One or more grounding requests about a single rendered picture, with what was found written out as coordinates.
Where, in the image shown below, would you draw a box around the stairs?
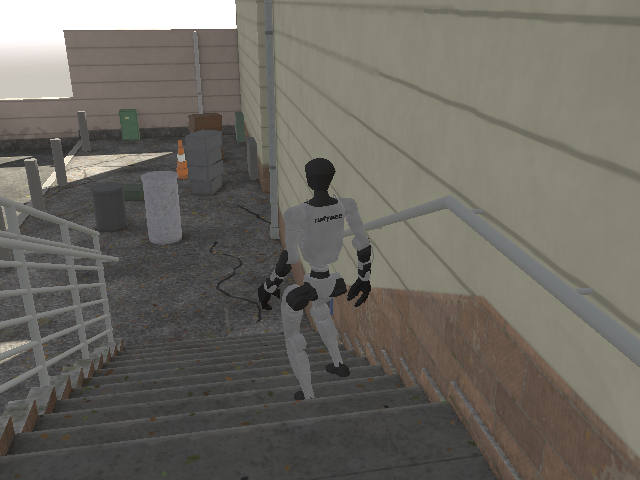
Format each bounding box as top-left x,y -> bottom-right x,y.
6,328 -> 430,456

